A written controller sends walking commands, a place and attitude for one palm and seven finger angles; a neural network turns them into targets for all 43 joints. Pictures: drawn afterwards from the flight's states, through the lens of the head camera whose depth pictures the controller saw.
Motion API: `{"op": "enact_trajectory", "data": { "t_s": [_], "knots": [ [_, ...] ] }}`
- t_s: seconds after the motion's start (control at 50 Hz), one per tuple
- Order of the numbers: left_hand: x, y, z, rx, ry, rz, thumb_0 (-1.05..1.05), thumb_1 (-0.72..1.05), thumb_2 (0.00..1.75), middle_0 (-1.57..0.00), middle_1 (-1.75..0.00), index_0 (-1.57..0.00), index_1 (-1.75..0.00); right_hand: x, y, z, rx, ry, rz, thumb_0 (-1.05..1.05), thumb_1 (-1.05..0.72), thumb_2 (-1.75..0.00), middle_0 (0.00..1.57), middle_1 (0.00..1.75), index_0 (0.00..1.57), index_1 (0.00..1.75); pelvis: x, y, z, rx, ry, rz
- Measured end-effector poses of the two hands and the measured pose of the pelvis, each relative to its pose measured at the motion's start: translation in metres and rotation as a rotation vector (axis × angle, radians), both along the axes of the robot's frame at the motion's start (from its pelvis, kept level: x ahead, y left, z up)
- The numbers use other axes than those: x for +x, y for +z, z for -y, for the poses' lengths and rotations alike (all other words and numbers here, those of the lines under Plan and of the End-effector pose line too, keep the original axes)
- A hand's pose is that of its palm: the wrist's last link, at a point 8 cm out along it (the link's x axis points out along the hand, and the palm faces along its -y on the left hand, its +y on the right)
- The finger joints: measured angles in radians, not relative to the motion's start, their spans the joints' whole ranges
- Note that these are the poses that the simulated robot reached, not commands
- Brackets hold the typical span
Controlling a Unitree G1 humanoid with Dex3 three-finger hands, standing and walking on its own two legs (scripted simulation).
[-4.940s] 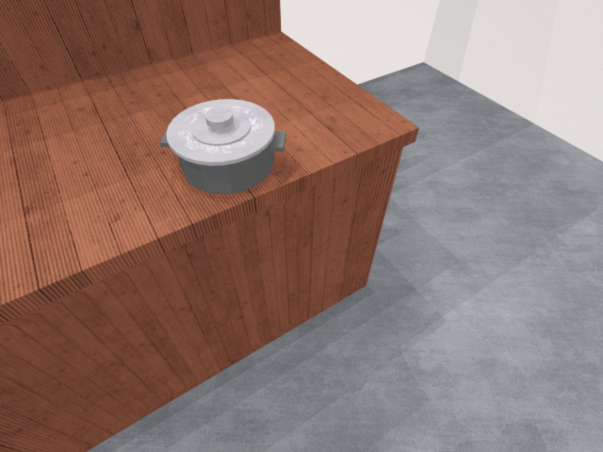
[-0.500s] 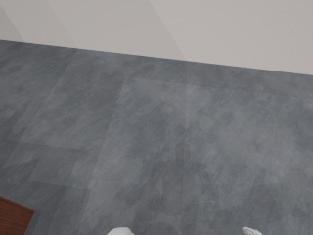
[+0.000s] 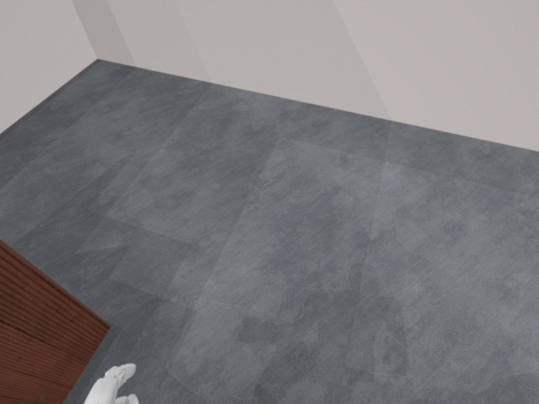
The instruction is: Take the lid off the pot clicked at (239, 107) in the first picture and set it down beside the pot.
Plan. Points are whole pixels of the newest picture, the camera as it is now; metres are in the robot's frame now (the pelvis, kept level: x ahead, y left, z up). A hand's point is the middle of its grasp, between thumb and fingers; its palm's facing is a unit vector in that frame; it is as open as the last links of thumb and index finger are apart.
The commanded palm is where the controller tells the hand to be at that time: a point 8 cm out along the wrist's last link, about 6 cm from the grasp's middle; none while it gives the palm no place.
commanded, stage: turn to face it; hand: left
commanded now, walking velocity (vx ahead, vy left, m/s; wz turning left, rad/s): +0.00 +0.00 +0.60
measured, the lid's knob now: out of the picture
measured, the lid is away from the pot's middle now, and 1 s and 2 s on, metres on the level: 0.00 0.00 0.00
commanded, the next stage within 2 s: take the last steps up to it in 1.94 s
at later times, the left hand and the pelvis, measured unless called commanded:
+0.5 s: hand out of the picture -0.05 +0.24 -0.19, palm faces +0.35 -0.90 -0.24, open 7.4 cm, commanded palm none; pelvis -0.01 +0.02 -0.01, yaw +19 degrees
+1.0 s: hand out of the picture -0.01 +0.28 -0.14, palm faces +0.56 -0.78 -0.28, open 7.4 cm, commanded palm none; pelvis +0.00 +0.03 +0.01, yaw +36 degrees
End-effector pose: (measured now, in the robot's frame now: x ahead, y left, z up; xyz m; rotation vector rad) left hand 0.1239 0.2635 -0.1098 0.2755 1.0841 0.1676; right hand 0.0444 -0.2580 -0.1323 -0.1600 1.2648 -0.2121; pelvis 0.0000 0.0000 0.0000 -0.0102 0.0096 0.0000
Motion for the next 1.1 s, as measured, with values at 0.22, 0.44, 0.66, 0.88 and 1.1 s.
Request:
{"op": "enact_trajectory", "data": {
  "t_s": [0.22, 0.44, 0.66, 0.88, 1.1],
  "knots": [
    [-0.066, 0.008, 0.03, -0.006, 0.148, -0.026, 0.01, 0.9, 0.9, -0.2, -0.3, -0.2, -0.3, 0.027, -0.006, 0.028, 0.022, 0.135, -0.043, 0.0, -0.91, -0.9, 0.2, 0.3, 0.2, 0.3, -0.004, 0.005, 0.023, 0.04, 0.158, 0.026],
    [-0.168, -0.031, 0.004, -0.087, 0.366, -0.163, 0.01, 0.9, 0.9, -0.2, -0.3, -0.2, -0.3, 0.116, 0.009, -0.031, -0.041, 0.384, 0.044, 0.0, -0.91, -0.9, 0.2, 0.3, 0.2, 0.3, -0.01, -0.006, -0.006, 0.023, 0.308, 0.015],
    [-0.207, -0.032, -0.051, -0.096, 0.522, -0.164, 0.01, 0.91, 0.9, -0.2, -0.3, -0.2, -0.3, 0.146, 0.039, -0.106, -0.075, 0.546, 0.14, 0.0, -0.91, -0.9, 0.2, 0.3, 0.2, 0.3, -0.015, 0.005, -0.042, -0.028, 0.427, 0.02],
    [-0.186, -0.011, -0.064, -0.051, 0.59, -0.037, 0.01, 0.91, 0.9, -0.2, -0.3, -0.2, -0.3, 0.125, 0.025, -0.112, -0.04, 0.595, 0.031, 0.0, -0.9, -0.9, 0.2, 0.3, 0.21, 0.3, -0.009, 0.009, -0.043, -0.017, 0.56, 0.015],
    [-0.161, 0.007, -0.034, 0.027, 0.655, 0.062, 0.01, 0.91, 0.9, -0.2, -0.3, -0.2, -0.3, 0.139, -0.009, -0.072, -0.02, 0.646, -0.086, 0.0, -0.91, -0.9, 0.2, 0.3, 0.21, 0.3, 0.014, -0.003, -0.008, 0.013, 0.694, -0.012]
  ]
}}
